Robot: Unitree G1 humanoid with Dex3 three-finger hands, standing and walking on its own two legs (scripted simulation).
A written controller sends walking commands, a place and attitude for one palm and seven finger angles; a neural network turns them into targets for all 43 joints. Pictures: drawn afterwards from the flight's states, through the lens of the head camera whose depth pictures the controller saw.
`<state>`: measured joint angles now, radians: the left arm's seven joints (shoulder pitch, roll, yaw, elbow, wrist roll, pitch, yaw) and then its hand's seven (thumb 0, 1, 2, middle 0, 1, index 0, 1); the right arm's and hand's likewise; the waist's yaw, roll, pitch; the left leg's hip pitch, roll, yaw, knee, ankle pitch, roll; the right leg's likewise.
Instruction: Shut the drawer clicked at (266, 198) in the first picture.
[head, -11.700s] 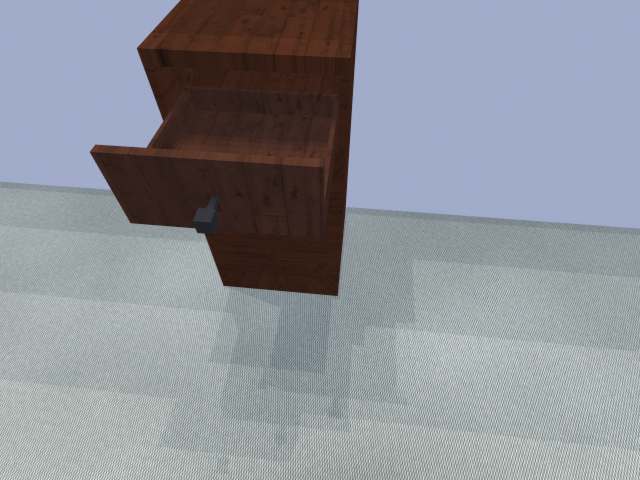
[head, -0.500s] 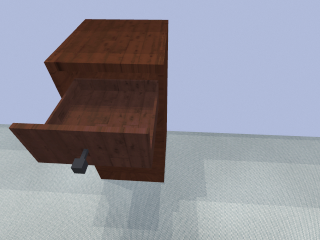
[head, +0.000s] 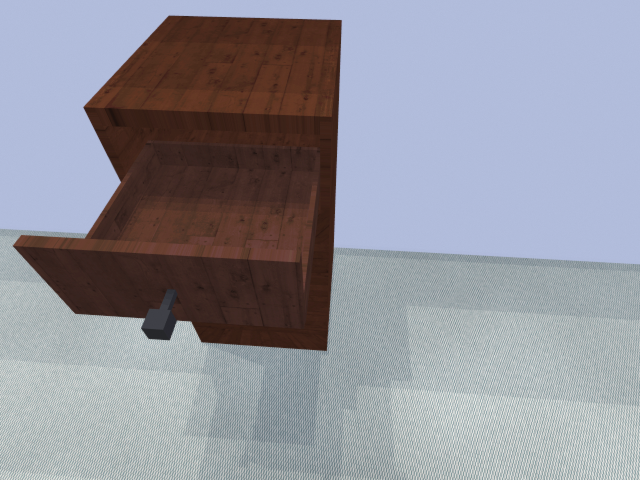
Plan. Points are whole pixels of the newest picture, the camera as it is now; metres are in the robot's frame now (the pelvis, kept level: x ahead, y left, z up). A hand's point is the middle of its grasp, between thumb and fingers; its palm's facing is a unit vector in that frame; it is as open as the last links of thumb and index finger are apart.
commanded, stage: look again from close up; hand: left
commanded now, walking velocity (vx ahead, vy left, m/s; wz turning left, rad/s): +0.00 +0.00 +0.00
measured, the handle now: (163, 313) +0.33 +0.25 -0.01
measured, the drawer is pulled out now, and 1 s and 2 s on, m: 0.29 0.29 0.29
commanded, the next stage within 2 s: raise the hand and make a fist in 0.34 s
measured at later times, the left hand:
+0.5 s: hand out of the picture +0.03 +0.18 -0.16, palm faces +0.13 -0.97 -0.21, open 7.2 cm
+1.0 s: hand out of the picture +0.12 +0.18 -0.02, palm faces +0.14 -0.99 -0.07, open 5.2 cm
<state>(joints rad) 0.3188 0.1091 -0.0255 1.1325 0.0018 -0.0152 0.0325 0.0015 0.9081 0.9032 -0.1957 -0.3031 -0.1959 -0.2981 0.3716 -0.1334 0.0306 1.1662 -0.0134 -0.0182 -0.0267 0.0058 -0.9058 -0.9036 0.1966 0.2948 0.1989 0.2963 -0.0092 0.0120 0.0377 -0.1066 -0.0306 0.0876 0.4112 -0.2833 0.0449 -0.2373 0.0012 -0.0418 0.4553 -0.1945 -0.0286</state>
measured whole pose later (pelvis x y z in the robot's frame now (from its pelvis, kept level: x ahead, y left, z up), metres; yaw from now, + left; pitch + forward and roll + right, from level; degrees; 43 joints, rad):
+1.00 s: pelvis -0.02 -0.02 -0.07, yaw +4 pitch +10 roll -1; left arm 0.61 0.21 0.15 -0.10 -0.24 -0.46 -0.26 0.02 0.90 0.90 -0.59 -0.73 -0.59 -0.72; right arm 0.14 -0.25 -0.02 0.41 0.02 -0.21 -0.02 0.01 -0.90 -0.90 0.20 0.29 0.20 0.30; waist 0.06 -0.01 -0.13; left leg -0.70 0.00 -0.01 1.08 -0.56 0.02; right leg -0.76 -0.01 -0.15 1.02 -0.44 -0.07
